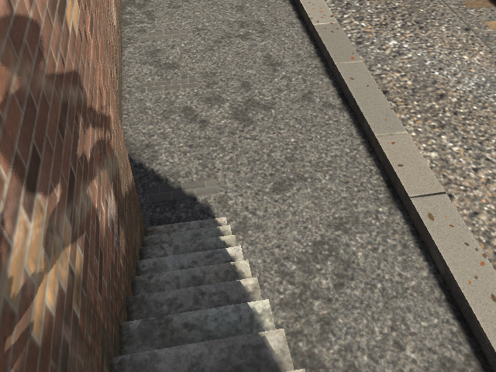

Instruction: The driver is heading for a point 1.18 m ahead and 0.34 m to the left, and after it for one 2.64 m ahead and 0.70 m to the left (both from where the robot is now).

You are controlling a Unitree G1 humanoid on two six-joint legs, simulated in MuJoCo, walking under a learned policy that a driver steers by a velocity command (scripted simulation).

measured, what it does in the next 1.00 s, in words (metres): steps on the spot, turning left: right foot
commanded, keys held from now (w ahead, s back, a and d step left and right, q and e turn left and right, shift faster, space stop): q+shift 0.68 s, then shift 0.30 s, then e+shift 0.02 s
